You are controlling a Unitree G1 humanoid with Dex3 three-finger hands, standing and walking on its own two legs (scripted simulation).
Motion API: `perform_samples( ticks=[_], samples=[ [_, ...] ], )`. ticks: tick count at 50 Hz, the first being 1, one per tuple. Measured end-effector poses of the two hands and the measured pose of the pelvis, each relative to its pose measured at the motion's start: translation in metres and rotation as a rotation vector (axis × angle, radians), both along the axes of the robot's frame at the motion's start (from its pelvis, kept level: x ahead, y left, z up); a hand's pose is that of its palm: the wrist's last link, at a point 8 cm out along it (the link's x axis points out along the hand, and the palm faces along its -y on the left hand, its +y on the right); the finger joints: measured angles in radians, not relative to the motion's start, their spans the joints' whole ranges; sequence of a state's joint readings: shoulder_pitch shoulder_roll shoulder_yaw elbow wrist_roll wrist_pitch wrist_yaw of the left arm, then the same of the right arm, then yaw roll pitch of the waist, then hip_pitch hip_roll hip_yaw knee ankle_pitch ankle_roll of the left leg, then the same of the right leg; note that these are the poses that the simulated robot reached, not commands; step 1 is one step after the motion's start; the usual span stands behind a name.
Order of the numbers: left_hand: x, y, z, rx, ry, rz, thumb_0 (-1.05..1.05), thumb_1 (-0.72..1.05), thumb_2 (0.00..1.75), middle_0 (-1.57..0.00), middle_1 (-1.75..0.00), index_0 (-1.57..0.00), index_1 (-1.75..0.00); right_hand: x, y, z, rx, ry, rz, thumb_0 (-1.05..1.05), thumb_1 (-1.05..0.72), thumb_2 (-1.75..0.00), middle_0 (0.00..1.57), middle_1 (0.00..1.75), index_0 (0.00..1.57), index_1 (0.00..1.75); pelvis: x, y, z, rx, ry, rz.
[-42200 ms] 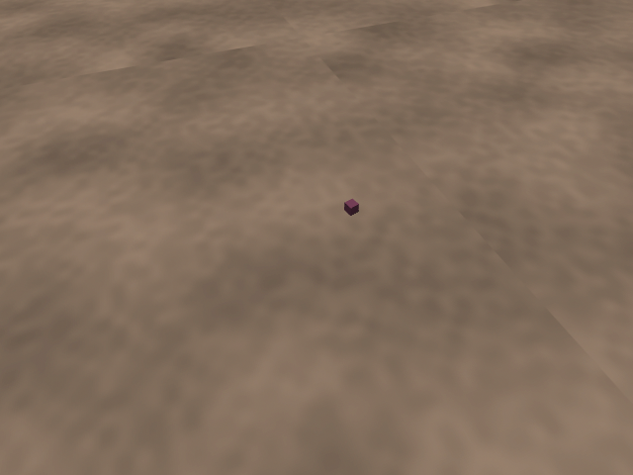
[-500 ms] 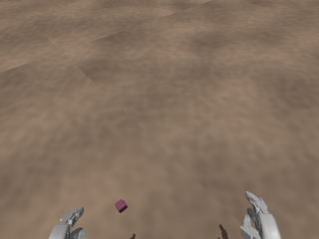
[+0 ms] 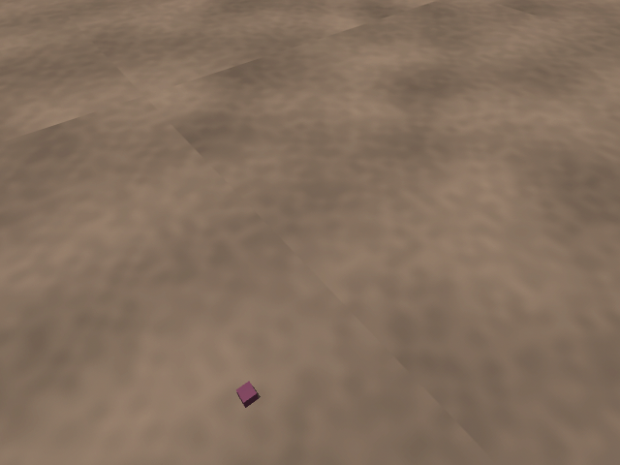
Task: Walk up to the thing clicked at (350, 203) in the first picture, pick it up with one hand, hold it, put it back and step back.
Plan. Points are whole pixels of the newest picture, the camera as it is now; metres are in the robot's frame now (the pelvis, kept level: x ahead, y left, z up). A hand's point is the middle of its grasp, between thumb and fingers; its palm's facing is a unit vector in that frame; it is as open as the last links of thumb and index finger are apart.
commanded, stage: stand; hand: left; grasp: from above
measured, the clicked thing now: (247, 394) +0.46 +0.21 -0.73
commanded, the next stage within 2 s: none
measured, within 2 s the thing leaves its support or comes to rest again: neither
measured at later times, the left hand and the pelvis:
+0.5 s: hand out of the picture +0.03 +0.24 -0.14, palm faces +0.03 -0.94 -0.34, open 7.4 cm; pelvis -0.01 +0.00 +0.02, yaw +0 degrees
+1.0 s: hand out of the picture +0.06 +0.22 -0.13, palm faces +0.00 -0.94 -0.33, open 7.4 cm; pelvis +0.00 -0.01 +0.03, yaw +0 degrees
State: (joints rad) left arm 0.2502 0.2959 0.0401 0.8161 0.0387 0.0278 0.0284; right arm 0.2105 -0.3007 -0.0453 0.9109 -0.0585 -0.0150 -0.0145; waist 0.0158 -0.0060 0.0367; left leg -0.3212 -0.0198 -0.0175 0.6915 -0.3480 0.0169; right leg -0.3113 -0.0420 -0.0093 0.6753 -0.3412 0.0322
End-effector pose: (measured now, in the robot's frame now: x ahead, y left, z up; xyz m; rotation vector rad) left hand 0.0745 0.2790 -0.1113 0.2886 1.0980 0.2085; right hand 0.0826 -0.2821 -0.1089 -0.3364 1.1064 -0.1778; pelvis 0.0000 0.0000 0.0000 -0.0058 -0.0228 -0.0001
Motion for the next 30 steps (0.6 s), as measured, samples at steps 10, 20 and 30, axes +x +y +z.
perform_samples(
  ticks=[10,20,30],
  samples=[
    [-0.029,0.001,0.004,-0.017,0.099,0.049,0.01,0.91,0.9,-0.21,-0.3,-0.2,-0.3,-0.013,0.014,0.003,0.036,0.058,-0.028,0.0,-0.9,-0.9,0.21,0.3,0.2,0.3,-0.001,0.005,0.016,0.003,-0.041,0.0],
    [-0.042,0.004,0.012,0.002,0.131,0.055,0.0,0.9,0.9,-0.21,-0.3,-0.2,-0.3,-0.021,0.012,0.004,0.056,0.067,-0.044,0.0,-0.9,-0.9,0.21,0.3,0.2,0.3,-0.009,0.002,0.023,0.009,-0.067,0.0],
    [-0.055,0.002,0.014,0.014,0.172,0.055,0.0,0.91,0.9,-0.21,-0.3,-0.2,-0.3,-0.039,-0.006,0.004,0.044,0.123,-0.066,0.0,-0.9,-0.9,0.21,0.3,0.2,0.3,-0.014,-0.006,0.025,0.009,-0.06,0.002]
  ],
)
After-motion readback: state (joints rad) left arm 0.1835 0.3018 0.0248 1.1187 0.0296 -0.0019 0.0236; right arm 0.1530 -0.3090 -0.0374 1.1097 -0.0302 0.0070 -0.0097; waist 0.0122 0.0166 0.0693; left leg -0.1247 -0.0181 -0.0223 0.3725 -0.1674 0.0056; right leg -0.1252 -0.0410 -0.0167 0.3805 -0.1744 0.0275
